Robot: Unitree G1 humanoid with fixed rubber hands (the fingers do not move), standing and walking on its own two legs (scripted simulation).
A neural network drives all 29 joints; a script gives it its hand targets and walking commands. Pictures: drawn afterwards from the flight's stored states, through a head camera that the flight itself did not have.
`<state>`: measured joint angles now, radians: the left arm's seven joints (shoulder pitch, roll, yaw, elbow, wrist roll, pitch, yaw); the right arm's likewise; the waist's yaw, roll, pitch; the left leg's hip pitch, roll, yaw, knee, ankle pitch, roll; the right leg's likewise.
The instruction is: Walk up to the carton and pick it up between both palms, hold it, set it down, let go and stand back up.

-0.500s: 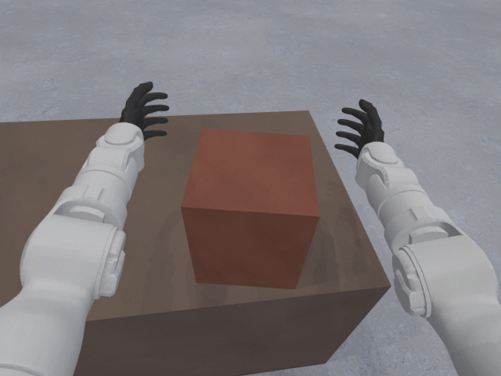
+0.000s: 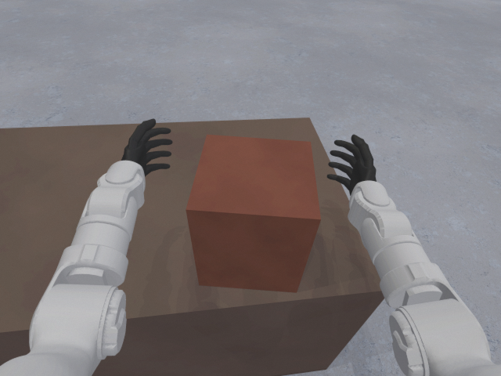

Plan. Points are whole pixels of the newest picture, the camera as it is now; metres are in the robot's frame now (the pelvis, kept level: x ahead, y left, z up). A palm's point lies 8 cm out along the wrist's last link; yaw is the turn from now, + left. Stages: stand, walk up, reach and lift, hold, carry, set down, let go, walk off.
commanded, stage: set down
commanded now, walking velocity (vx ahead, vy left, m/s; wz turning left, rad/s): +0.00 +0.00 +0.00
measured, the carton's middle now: (253, 215) +0.43 -0.01 -0.01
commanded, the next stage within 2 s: none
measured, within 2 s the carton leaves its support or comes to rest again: neither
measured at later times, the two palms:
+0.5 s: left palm (125, 224) +0.34 +0.20 +0.08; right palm (363, 234) +0.32 -0.19 +0.07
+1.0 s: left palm (115, 291) +0.26 +0.21 +0.03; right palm (370, 290) +0.24 -0.19 +0.03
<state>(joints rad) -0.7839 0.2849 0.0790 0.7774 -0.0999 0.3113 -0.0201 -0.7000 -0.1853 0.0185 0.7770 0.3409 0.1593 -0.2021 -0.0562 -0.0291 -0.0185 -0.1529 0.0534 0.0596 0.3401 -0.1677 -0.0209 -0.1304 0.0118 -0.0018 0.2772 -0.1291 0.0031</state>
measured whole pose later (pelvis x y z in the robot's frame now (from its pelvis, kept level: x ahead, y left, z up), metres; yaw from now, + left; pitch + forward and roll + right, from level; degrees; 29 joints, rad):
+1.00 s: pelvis +0.01 +0.00 +0.00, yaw +1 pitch -6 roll +0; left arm 0.06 0.23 0.01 0.19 -0.14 0.06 -0.05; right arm 0.15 -0.06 0.00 0.17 0.15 -0.05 -0.17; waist 0.01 -0.02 0.08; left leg -0.04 0.04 0.05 0.33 -0.19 -0.02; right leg -0.03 0.00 -0.01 0.31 -0.18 -0.01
